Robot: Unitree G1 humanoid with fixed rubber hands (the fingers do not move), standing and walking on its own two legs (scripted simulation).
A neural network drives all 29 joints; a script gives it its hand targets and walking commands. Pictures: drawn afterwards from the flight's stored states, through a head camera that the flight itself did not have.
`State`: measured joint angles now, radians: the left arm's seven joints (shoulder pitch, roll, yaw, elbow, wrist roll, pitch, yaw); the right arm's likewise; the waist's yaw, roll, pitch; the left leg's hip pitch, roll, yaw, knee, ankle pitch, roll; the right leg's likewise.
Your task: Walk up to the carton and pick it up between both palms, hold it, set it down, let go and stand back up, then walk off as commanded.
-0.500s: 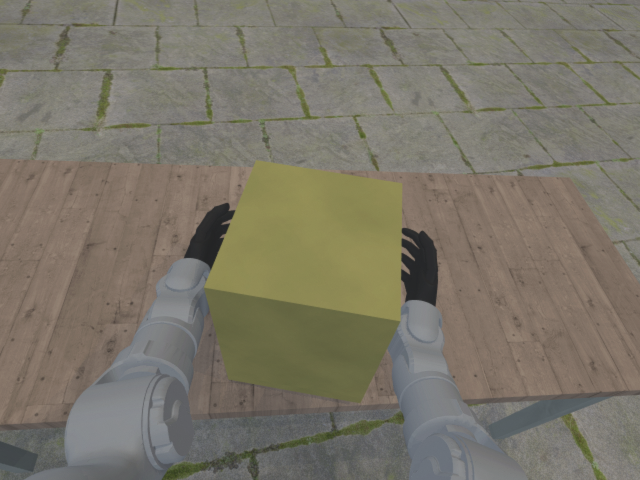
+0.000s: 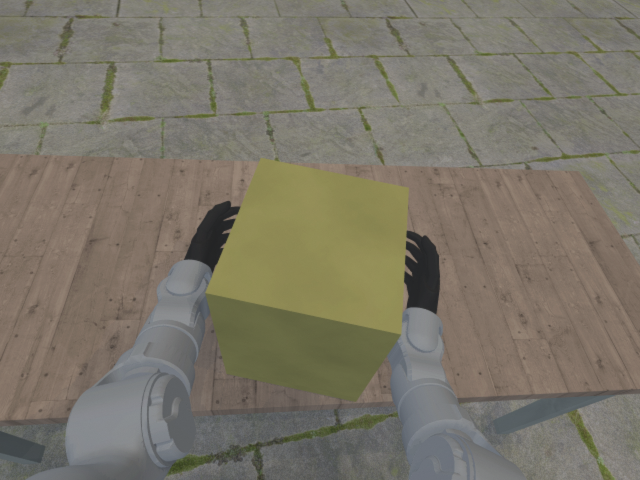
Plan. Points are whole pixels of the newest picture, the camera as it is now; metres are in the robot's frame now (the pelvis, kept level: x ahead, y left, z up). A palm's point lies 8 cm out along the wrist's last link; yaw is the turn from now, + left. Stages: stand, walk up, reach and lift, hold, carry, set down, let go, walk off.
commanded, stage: set down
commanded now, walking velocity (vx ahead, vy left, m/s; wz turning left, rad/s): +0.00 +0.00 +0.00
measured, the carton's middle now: (311, 287) +0.37 -0.05 -0.02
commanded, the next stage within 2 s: none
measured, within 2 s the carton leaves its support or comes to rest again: neither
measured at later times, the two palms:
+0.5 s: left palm (207, 253) +0.43 +0.09 +0.00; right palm (417, 305) +0.32 -0.19 -0.01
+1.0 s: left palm (179, 264) +0.40 +0.13 +0.01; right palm (435, 309) +0.31 -0.20 +0.00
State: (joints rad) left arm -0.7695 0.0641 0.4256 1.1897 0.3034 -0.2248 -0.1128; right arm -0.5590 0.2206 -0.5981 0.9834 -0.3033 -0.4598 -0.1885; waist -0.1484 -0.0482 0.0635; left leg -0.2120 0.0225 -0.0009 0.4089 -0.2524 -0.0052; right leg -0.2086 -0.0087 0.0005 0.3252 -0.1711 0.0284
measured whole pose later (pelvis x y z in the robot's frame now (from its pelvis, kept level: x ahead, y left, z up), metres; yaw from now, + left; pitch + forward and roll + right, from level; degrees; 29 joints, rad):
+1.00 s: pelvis -0.02 +0.01 -0.01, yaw -1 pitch +14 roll -2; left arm -0.85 0.21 0.03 1.43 0.00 -0.28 -0.01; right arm -0.65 -0.03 -0.16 1.28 0.06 -0.47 -0.25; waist -0.17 0.03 -0.15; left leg -0.53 0.02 0.00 0.56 -0.27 -0.01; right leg -0.50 -0.01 0.00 0.42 -0.16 0.04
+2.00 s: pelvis -0.05 +0.01 -0.01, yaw +0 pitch +10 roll -2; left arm -0.26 0.32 0.02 0.73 -0.09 -0.18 -0.17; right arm -0.12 0.01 0.00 0.74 0.08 -0.45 -0.34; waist -0.06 -0.01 -0.08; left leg -0.51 0.02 0.00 0.57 -0.24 -0.01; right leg -0.49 -0.01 0.00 0.45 -0.14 0.04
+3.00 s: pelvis -0.04 +0.01 -0.01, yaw +0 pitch +1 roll -2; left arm 0.26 0.41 -0.04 0.22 -0.19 -0.08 -0.17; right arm 0.30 0.04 0.03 0.26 0.08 -0.25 -0.31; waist 0.01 0.01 0.04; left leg -0.32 0.02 0.00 0.57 -0.28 0.01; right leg -0.30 -0.01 0.00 0.45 -0.17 0.04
